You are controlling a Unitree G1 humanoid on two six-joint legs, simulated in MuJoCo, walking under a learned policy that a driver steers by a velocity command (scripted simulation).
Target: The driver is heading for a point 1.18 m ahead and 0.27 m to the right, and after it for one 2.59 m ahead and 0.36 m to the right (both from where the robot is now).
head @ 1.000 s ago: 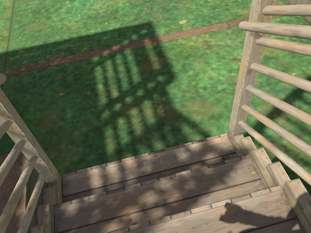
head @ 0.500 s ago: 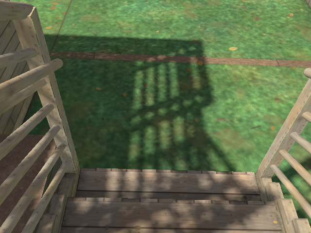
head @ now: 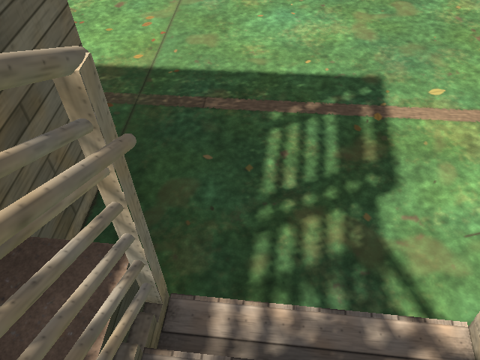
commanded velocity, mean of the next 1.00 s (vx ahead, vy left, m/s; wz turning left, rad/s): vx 0.29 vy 0.00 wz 0.01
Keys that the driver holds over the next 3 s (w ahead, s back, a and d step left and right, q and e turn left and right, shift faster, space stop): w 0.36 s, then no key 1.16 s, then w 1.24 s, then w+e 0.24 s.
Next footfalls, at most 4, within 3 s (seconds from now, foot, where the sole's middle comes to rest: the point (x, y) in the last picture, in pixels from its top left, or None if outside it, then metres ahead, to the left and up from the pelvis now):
0.20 left None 0.22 0.12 -0.93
0.68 right None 0.47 -0.13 -1.10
1.40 left None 0.28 0.14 -0.93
2.06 right None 0.49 -0.10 -1.10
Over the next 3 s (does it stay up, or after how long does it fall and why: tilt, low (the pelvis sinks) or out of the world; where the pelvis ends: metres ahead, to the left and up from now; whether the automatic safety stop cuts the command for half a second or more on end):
stays up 0.91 -0.09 -0.54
